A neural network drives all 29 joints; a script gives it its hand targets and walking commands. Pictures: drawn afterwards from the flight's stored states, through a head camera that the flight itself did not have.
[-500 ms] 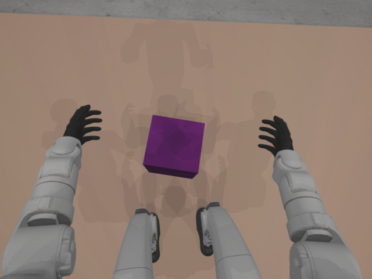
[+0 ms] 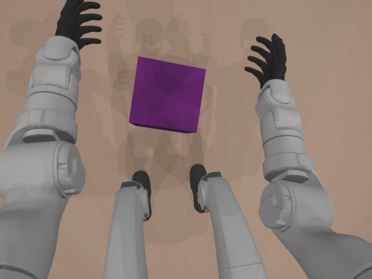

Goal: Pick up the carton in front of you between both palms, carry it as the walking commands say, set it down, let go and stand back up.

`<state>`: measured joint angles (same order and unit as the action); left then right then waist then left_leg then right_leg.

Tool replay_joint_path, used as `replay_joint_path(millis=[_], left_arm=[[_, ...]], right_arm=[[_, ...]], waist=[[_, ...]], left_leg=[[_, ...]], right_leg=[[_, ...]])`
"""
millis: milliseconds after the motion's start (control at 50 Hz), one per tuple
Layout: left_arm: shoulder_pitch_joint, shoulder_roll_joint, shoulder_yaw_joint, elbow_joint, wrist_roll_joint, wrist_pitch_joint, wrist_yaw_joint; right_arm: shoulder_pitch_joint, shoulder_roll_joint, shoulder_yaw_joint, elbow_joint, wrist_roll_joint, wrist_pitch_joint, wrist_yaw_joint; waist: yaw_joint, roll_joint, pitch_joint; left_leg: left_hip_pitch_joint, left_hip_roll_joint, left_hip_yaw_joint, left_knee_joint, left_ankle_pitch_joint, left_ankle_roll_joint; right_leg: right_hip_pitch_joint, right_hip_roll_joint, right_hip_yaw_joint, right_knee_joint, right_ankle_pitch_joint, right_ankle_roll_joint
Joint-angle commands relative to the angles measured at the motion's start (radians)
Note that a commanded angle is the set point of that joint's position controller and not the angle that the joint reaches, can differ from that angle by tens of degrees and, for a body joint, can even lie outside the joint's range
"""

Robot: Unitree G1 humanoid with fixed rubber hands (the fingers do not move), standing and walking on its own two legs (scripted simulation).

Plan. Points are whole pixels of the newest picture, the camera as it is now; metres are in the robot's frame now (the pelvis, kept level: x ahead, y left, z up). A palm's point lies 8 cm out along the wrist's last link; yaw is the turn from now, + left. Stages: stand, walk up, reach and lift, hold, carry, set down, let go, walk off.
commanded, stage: reach and lift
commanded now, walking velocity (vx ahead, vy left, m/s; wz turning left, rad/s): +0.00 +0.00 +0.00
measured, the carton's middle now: (166, 101) +0.48 -0.02 -0.50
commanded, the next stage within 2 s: none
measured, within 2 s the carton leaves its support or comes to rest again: leaves its support in 1.54 s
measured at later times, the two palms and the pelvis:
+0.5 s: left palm (103, 85) +0.52 +0.17 -0.36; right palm (232, 101) +0.45 -0.21 -0.35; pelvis -0.04 -0.01 -0.20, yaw -2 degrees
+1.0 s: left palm (114, 91) +0.51 +0.15 -0.44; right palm (222, 100) +0.46 -0.21 -0.42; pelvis -0.04 -0.01 -0.26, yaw -3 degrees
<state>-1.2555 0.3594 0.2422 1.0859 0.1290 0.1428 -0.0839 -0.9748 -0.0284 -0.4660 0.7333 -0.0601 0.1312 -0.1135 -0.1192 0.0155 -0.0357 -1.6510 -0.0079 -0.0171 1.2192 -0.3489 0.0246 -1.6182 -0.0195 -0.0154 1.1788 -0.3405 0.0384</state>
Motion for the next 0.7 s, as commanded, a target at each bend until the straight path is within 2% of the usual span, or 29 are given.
replay_joint_path(millis=[0,100,140,200,260,340,440,500,600,680], left_arm=[[-0.165,0.036,0.011,-0.087,0.01,-0.042,0.022],[-0.114,0.034,-0.01,-0.09,-0.017,-0.074,0.059],[-0.119,0.055,-0.035,-0.108,-0.046,-0.084,0.074],[-0.154,0.097,-0.098,-0.153,-0.118,-0.096,0.094],[-0.209,0.136,-0.156,-0.194,-0.186,-0.096,0.104],[-0.312,0.192,-0.208,-0.22,-0.257,-0.08,0.11],[-0.428,0.225,-0.247,-0.1,-0.298,-0.056,0.111],[-0.473,0.235,-0.262,0.003,-0.307,-0.061,0.106],[-0.522,0.25,-0.283,0.113,-0.318,-0.086,0.101],[-0.567,0.269,-0.309,0.104,-0.341,-0.113,0.111]], right_arm=[[-0.098,-0.087,-0.02,-0.052,-0.01,-0.059,0.014],[-0.077,-0.107,0.005,0.0,0.029,-0.101,0.015],[-0.082,-0.125,0.039,0.0,0.068,-0.112,0.008],[-0.099,-0.167,0.097,-0.015,0.134,-0.123,-0.013],[-0.144,-0.2,0.153,-0.039,0.192,-0.118,-0.036],[-0.239,-0.234,0.196,-0.076,0.251,-0.092,-0.064],[-0.373,-0.242,0.211,0.008,0.275,-0.062,-0.086],[-0.434,-0.242,0.21,0.094,0.267,-0.063,-0.085],[-0.512,-0.254,0.211,0.211,0.252,-0.088,-0.078],[-0.564,-0.272,0.23,0.23,0.277,-0.12,-0.077]], waist=[[-0.014,0.146,-0.913],[0.008,0.126,-0.923],[0.017,0.124,-0.97],[0.009,0.138,-1.07],[0.004,0.152,-1.14],[0.007,0.161,-1.188],[0.004,0.139,-1.019],[0.003,0.121,-0.897],[0.008,0.093,-0.774],[0.013,0.09,-0.814]], left_leg=[[0.634,-0.048,-0.057,0.034,0.442,-0.032],[0.463,-0.05,-0.066,0.2,0.462,-0.033],[0.44,-0.049,-0.062,0.274,0.48,-0.033],[0.409,-0.044,-0.049,0.377,0.472,-0.036],[0.377,-0.038,-0.034,0.461,0.414,-0.037],[0.323,-0.026,-0.012,0.534,0.258,-0.035],[0.15,-0.002,-0.004,0.588,-0.003,-0.034],[0.053,0.012,-0.008,0.623,-0.091,-0.031],[-0.044,0.025,-0.026,0.692,-0.097,-0.026],[-0.026,0.029,-0.036,0.746,-0.022,-0.026]], right_leg=[[0.144,0.099,-0.075,0.048,0.301,0.042],[-0.027,0.102,-0.065,0.208,0.309,0.057],[-0.061,0.1,-0.066,0.274,0.319,0.062],[-0.055,0.095,-0.065,0.37,0.335,0.06],[-0.043,0.091,-0.069,0.451,0.312,0.052],[-0.019,0.081,-0.079,0.533,0.218,0.043],[-0.059,0.056,-0.078,0.604,0.031,0.036],[-0.08,0.048,-0.072,0.643,-0.035,0.033],[-0.095,0.044,-0.057,0.718,-0.03,0.033],[-0.058,0.047,-0.05,0.775,0.049,0.034]])
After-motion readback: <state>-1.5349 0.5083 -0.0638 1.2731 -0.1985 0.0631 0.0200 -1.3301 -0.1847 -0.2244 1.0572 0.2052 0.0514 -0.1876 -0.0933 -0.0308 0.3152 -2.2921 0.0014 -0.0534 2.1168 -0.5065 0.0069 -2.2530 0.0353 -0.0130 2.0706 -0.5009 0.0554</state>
